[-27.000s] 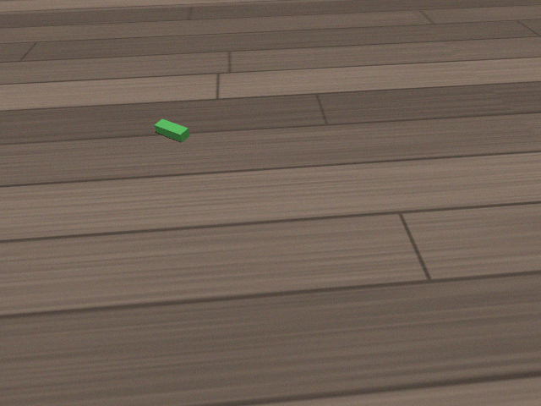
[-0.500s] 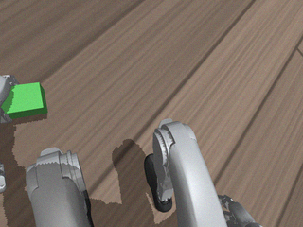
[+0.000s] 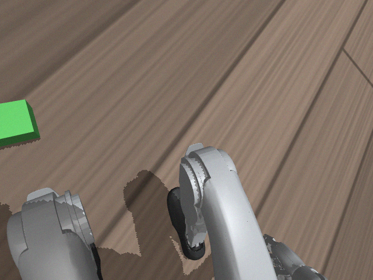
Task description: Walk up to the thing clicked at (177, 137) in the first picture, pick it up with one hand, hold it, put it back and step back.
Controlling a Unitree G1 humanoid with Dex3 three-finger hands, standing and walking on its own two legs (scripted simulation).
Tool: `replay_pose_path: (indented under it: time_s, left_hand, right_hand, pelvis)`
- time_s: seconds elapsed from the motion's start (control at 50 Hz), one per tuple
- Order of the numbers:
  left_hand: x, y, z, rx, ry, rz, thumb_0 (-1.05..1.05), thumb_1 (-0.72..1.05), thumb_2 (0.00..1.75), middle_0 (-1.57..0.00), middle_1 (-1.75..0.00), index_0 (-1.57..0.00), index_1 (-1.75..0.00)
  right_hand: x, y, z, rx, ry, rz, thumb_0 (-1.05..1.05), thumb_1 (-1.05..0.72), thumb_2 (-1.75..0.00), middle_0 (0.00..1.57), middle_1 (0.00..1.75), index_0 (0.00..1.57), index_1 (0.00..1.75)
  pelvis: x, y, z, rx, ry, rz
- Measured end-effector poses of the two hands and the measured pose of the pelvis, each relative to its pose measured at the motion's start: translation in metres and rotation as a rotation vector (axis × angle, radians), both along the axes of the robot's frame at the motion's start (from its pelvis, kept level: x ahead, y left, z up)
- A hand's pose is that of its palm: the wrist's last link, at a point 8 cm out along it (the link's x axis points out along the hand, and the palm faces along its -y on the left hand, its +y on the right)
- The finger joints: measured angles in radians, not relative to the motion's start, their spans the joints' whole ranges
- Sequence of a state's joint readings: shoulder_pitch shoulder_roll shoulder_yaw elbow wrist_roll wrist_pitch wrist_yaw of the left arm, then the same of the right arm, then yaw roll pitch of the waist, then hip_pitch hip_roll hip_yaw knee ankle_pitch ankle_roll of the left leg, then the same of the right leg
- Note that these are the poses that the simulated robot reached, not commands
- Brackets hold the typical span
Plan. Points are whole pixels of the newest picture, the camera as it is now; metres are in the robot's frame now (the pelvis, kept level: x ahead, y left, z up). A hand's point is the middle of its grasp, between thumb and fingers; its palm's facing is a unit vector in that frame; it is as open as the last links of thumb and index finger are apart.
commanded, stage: rest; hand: left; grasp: from above
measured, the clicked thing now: out of the picture +0.45 +0.31 -0.26
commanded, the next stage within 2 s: open in 0.46 s
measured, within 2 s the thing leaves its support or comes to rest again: rests again in 0.14 s
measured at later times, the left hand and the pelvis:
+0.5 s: hand out of the picture +0.44 +0.31 -0.24, palm faces -0.47 -0.11 -0.88, open 10.1 cm; pelvis -0.01 +0.00 +0.00, yaw -2 degrees
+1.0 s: hand out of the picture +0.44 +0.30 -0.24, palm faces -0.45 -0.09 -0.89, open 11.9 cm; pelvis -0.01 +0.01 +0.00, yaw -3 degrees
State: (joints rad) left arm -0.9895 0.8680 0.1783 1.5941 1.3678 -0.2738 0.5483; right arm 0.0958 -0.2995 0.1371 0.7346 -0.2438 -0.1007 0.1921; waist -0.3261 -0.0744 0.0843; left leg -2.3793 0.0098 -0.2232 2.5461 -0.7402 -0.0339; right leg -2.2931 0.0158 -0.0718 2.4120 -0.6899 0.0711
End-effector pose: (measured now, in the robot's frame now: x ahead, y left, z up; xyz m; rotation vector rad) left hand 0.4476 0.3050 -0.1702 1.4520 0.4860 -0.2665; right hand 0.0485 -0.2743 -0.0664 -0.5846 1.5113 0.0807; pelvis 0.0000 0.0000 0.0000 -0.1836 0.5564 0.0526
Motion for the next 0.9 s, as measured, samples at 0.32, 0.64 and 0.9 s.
replay_pose_path:
  time_s: [0.32,0.64,0.9]
  left_hand:
    - [0.0,0.005,-0.008,0.005,0.0,0.013,-0.03,0.0,0.43,-0.73,-0.48,-0.74,-0.46]
    - [-0.001,0.006,-0.009,0.006,0.01,0.011,-0.02,0.01,0.44,-0.71,-0.5,-0.72,-0.48]
    - [-0.002,0.003,-0.01,0.009,-0.001,-0.022,0.0,-0.09,0.67,-0.5,-0.69,-0.5,-0.68]
  right_hand:
    - [-0.006,0.006,0.007,0.009,-0.008,0.048,0.0,-0.9,-0.9,0.21,0.3,0.2,0.3]
    - [-0.023,0.015,0.014,0.027,0.011,0.076,0.0,-0.9,-0.9,0.21,0.3,0.2,0.3]
    - [-0.022,0.017,0.015,0.045,0.006,0.112,0.0,-0.89,-0.9,0.21,0.3,0.2,0.3]
  pelvis:
    - [-0.003,0.004,-0.004,-0.023,-0.032,-0.011]
    - [-0.007,0.005,-0.004,-0.036,-0.058,-0.018]
    - [-0.009,0.005,-0.005,-0.041,-0.072,-0.021]
